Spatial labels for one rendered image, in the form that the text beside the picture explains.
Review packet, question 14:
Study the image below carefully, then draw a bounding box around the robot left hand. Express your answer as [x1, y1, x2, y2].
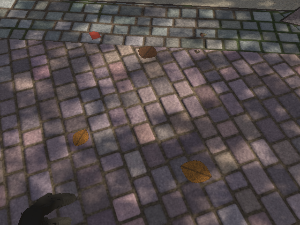
[18, 192, 76, 225]

